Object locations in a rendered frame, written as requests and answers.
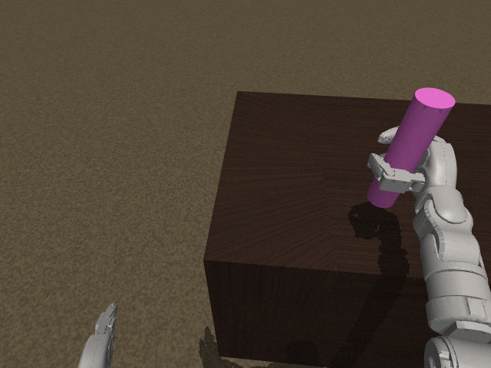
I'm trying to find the right robot hand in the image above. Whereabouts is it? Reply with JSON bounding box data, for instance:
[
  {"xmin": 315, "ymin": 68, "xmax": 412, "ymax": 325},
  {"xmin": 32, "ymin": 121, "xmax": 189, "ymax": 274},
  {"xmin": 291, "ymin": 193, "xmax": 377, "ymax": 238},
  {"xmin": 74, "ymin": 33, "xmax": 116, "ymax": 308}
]
[{"xmin": 367, "ymin": 126, "xmax": 457, "ymax": 199}]

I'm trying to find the right robot arm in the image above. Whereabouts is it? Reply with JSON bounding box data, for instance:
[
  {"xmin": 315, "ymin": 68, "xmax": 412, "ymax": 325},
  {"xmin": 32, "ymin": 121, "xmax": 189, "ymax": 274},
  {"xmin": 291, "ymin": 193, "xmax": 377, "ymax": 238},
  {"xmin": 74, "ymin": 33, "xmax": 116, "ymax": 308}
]
[{"xmin": 413, "ymin": 186, "xmax": 491, "ymax": 368}]

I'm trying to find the can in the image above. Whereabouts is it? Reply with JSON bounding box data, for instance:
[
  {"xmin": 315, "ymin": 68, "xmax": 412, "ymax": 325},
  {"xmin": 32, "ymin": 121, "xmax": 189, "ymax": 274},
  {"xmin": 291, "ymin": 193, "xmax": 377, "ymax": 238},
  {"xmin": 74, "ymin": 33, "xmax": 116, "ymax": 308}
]
[{"xmin": 367, "ymin": 87, "xmax": 456, "ymax": 208}]

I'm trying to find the left robot hand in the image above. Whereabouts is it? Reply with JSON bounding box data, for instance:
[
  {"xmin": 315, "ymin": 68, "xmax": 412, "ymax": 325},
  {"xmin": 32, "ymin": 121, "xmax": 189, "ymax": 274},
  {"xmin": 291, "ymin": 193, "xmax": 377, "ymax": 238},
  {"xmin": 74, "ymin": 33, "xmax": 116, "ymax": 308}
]
[{"xmin": 78, "ymin": 302, "xmax": 117, "ymax": 368}]

